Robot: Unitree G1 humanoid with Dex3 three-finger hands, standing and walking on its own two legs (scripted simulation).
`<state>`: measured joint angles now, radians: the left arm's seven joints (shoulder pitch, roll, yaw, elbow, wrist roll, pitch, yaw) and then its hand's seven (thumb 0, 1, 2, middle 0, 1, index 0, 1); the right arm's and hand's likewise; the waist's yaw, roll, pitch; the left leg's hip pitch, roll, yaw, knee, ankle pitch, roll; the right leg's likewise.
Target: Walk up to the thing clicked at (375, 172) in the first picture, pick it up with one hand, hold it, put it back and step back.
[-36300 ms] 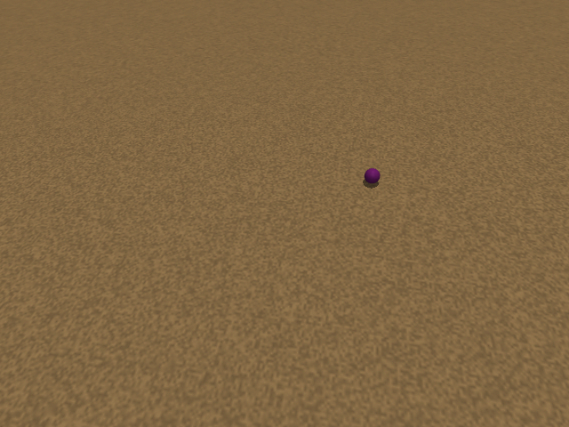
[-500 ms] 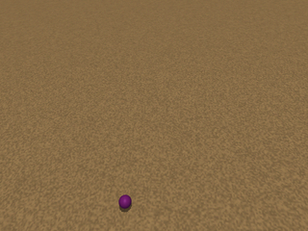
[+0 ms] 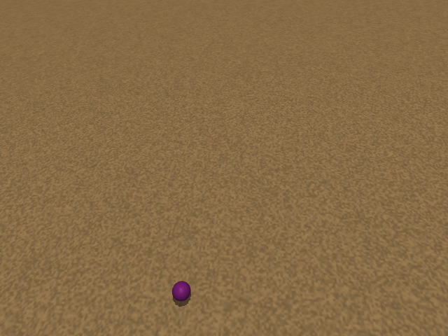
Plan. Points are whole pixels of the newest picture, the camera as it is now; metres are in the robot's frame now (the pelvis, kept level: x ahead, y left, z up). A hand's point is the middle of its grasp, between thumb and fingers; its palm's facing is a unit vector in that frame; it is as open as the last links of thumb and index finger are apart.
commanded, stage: step back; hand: left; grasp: from above
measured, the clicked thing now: (181, 291) +0.44 +0.25 -0.74
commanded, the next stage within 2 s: none
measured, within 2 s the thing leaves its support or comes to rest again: neither
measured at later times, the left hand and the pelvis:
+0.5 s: hand out of the picture +0.07 +0.29 -0.18, palm faces -0.08 -0.92 -0.37, open 7.4 cm; pelvis -0.08 +0.03 -0.02, yaw -3 degrees
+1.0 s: hand out of the picture -0.05 +0.28 -0.16, palm faces -0.02 -0.92 -0.40, open 7.4 cm; pelvis -0.20 +0.03 -0.03, yaw -1 degrees
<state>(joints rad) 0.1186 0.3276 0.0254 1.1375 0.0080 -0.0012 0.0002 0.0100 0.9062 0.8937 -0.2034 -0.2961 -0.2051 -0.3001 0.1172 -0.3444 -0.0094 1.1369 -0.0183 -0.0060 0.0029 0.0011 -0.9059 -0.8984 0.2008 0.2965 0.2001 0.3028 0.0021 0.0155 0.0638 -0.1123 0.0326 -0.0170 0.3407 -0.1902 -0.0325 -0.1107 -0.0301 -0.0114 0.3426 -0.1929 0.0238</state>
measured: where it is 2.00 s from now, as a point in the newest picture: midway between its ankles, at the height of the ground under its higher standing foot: outside the picture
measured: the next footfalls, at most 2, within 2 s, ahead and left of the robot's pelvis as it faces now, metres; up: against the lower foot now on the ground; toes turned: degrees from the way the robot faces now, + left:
right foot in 0.66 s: -0.09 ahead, -0.10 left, +0.00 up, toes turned -1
left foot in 1.00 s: -0.16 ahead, +0.14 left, +0.00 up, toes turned -4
